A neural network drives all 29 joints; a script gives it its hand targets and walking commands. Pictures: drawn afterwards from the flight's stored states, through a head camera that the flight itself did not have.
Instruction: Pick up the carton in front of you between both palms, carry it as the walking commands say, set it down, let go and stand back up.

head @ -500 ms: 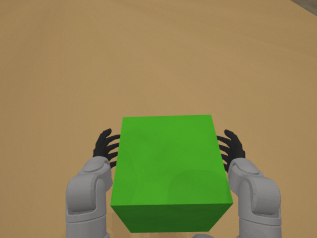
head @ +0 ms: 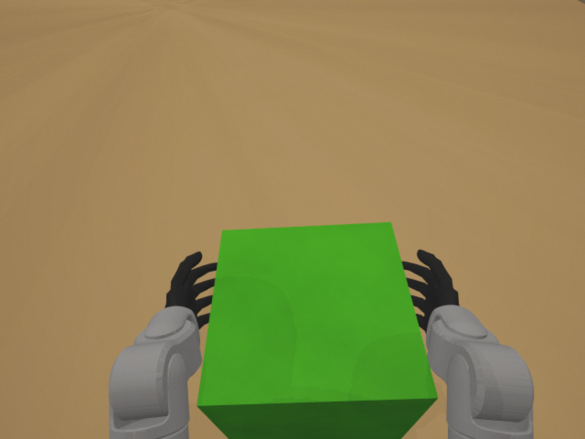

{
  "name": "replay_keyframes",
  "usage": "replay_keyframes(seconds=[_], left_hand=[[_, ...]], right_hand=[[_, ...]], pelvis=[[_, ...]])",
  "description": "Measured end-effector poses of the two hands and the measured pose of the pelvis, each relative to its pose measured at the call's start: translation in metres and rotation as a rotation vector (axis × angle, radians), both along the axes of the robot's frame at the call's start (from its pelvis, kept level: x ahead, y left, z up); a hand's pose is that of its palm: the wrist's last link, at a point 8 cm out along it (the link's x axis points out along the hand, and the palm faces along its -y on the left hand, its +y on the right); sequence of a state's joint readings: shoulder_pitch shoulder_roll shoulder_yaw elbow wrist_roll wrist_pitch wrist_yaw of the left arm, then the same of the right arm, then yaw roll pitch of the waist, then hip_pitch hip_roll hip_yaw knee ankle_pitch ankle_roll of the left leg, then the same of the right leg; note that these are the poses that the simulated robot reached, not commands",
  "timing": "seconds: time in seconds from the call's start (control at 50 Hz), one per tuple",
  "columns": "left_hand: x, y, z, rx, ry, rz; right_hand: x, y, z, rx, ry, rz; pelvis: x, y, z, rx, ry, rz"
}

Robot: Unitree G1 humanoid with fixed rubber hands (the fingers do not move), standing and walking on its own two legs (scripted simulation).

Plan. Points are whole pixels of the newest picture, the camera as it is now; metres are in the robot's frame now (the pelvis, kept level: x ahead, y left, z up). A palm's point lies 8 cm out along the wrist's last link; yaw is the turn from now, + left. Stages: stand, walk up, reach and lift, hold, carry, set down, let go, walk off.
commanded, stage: carry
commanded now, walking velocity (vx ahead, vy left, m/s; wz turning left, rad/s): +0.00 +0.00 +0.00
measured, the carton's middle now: (311, 345) +0.24 +0.00 +0.02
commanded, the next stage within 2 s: hold in 1.86 s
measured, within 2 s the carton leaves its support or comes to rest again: neither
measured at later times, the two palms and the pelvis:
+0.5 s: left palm (193, 239) +0.36 +0.17 +0.09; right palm (408, 243) +0.35 -0.13 +0.09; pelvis +0.12 +0.03 -0.01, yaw -2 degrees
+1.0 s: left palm (195, 254) +0.35 +0.17 +0.06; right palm (403, 259) +0.34 -0.13 +0.06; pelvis +0.09 +0.03 -0.01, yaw -2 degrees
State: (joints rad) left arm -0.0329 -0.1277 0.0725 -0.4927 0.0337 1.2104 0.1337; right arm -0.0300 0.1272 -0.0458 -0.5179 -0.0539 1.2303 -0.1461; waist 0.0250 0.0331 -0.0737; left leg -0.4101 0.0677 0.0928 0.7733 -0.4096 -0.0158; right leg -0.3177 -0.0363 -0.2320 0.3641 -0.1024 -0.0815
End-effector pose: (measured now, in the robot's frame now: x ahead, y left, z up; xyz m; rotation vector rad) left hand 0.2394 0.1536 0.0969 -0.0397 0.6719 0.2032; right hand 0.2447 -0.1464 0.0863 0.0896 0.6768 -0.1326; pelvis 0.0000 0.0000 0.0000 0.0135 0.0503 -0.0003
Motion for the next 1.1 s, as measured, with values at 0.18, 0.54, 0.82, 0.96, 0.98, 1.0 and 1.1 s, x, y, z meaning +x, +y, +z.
replay_keyframes(seconds=[0.18, 0.54, 0.82, 0.96, 0.98, 1.0, 1.1], left_hand=[[0.064, 0.006, 0.006, -0.043, -0.067, -0.049], [0.122, 0.018, -0.007, -0.044, -0.03, -0.07], [0.114, 0.02, -0.019, -0.022, 0.012, -0.08], [0.113, 0.019, -0.03, -0.003, 0.028, -0.093], [0.113, 0.019, -0.032, 0.001, 0.028, -0.095], [0.114, 0.019, -0.033, 0.004, 0.029, -0.097], [0.115, 0.018, -0.044, 0.022, 0.035, -0.109]], right_hand=[[0.051, 0.006, 0.017, -0.043, -0.066, -0.038], [0.103, 0.018, 0.004, -0.041, -0.029, -0.061], [0.095, 0.02, -0.008, -0.055, 0.013, -0.05], [0.094, 0.02, -0.019, -0.067, 0.028, -0.028], [0.095, 0.02, -0.02, -0.07, 0.028, -0.026], [0.095, 0.02, -0.022, -0.073, 0.029, -0.024], [0.096, 0.019, -0.033, -0.091, 0.035, -0.013]], pelvis=[[0.069, 0.012, -0.005, -0.025, -0.022, -0.018], [0.119, 0.03, -0.009, -0.01, 0.006, -0.039], [0.109, 0.032, -0.008, -0.012, -0.016, -0.04], [0.097, 0.032, -0.006, -0.013, -0.02, -0.041], [0.095, 0.032, -0.006, -0.013, -0.02, -0.041], [0.094, 0.032, -0.006, -0.013, -0.02, -0.041], [0.087, 0.031, -0.006, -0.014, -0.019, -0.041]])
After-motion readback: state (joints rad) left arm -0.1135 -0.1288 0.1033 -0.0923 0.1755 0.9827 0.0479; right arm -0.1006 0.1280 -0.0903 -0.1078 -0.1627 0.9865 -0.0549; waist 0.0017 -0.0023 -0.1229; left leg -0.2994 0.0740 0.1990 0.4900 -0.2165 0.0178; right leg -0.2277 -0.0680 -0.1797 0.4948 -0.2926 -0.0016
